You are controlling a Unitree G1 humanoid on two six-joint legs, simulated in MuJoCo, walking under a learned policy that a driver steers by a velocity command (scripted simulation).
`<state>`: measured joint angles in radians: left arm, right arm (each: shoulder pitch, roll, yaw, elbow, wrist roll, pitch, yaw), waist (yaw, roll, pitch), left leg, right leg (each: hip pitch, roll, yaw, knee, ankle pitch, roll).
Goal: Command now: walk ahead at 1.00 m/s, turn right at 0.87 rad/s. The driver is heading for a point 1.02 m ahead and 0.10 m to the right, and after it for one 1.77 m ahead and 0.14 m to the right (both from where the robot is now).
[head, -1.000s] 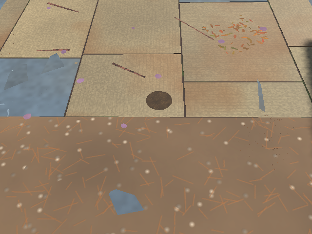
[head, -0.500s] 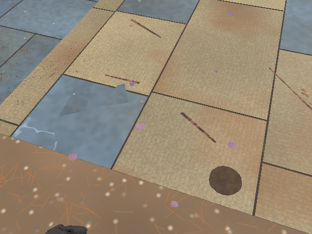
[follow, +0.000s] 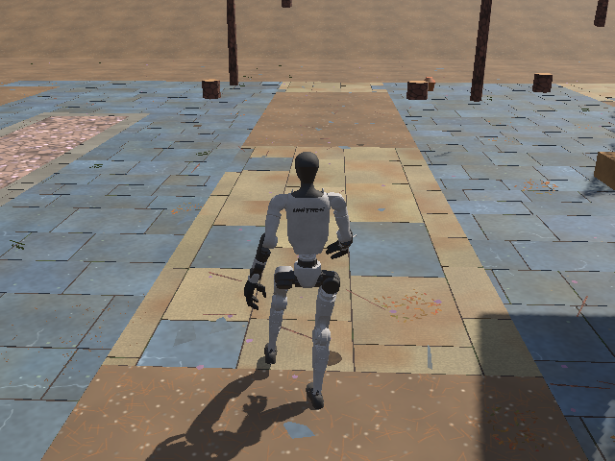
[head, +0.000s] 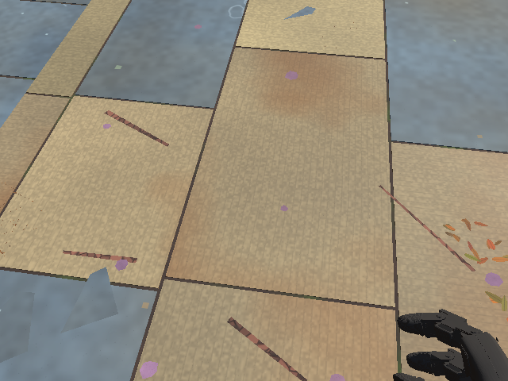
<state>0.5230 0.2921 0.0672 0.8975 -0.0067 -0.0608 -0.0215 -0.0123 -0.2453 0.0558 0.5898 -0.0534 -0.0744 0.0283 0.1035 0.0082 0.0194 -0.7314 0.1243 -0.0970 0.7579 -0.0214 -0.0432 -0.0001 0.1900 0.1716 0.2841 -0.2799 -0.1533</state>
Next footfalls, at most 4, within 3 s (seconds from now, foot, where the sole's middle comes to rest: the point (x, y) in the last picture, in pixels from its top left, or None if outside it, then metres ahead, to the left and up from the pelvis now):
0.14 left None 0.36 0.17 -0.78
0.56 right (354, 317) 0.68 -0.17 -0.78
0.96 left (349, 203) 1.08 -0.17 -0.78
1.48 right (398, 180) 1.19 -0.34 -0.78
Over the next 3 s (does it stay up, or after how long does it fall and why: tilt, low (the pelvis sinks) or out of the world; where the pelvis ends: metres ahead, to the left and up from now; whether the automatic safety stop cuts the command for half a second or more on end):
stays up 1.08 -0.23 0.00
